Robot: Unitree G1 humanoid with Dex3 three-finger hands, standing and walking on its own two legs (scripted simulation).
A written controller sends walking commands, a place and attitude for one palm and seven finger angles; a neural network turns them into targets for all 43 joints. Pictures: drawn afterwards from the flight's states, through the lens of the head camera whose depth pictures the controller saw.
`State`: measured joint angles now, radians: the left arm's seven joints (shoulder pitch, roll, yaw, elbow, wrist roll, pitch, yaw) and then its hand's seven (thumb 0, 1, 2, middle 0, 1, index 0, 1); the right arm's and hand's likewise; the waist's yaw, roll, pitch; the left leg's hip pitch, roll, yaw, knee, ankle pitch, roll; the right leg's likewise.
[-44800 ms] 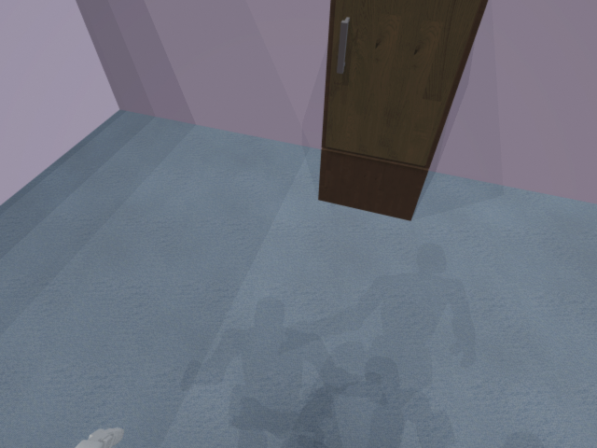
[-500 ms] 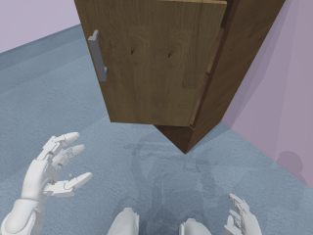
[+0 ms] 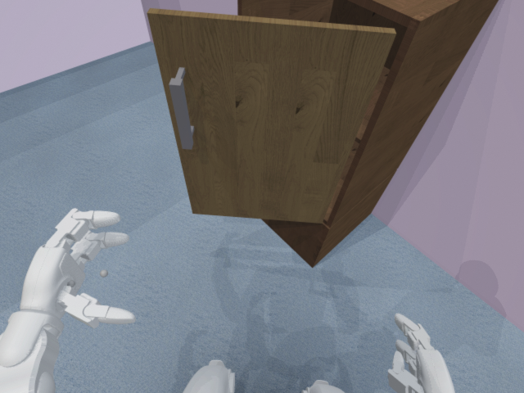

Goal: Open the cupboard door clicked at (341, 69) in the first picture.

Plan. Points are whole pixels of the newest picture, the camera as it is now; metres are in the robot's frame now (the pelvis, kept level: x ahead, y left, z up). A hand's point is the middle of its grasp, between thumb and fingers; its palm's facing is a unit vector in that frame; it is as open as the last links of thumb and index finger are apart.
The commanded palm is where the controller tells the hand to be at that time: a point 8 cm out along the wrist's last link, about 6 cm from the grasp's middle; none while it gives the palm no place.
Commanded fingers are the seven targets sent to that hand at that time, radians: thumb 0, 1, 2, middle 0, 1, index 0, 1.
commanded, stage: raise the hand with hooked fingers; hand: left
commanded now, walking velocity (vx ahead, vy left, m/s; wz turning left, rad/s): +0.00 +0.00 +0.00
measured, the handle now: (184, 110) +0.60 +0.20 +0.05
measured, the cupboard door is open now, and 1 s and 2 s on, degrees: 44 44 44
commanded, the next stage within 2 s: move the hooked fingers beside the handle in 0.84 s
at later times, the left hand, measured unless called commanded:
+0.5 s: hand (95, 234) +0.31 +0.26 +0.07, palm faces +0.00 -1.00 -0.04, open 14.0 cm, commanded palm +0.28 +0.31 +0.08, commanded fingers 0.00 -0.50 0.30 -0.30 -1.20 -0.30 -1.20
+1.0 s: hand (106, 238) +0.30 +0.24 +0.07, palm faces +0.01 -1.00 -0.03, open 14.0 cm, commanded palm +0.29 +0.30 +0.07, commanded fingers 0.00 -0.50 0.30 -0.30 -1.20 -0.30 -1.20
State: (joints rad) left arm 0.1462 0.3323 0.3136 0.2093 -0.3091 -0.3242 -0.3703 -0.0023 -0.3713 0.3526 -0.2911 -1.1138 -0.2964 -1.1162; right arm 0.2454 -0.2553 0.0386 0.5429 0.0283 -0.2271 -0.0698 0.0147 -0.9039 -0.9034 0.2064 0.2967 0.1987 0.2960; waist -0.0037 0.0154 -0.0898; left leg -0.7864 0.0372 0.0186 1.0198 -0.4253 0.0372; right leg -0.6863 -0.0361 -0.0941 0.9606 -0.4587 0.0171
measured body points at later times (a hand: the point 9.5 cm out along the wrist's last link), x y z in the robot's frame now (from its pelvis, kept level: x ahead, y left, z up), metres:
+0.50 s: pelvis +0.01 -0.01 +0.01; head +0.07 +0.00 +0.46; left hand +0.30 +0.31 +0.08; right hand +0.15 -0.27 -0.07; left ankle +0.05 +0.09 -0.68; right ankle +0.01 -0.14 -0.68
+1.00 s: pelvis +0.01 -0.02 +0.01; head +0.06 -0.02 +0.46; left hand +0.29 +0.30 +0.08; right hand +0.16 -0.27 -0.07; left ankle +0.05 +0.09 -0.68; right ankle +0.01 -0.14 -0.68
